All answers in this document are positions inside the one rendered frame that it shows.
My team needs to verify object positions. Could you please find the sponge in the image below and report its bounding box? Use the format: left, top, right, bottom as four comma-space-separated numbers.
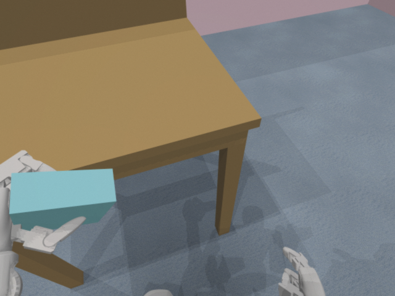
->
9, 168, 116, 231

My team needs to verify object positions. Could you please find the robot left hand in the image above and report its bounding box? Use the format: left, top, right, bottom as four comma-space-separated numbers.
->
0, 150, 86, 254

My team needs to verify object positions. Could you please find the left robot forearm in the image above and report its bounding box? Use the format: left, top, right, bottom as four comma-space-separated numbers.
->
0, 251, 23, 296

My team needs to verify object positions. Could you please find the robot right hand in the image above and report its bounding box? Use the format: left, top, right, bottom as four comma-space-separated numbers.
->
278, 247, 326, 296

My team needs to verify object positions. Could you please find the table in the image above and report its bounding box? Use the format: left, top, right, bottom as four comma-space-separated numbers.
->
0, 0, 262, 289

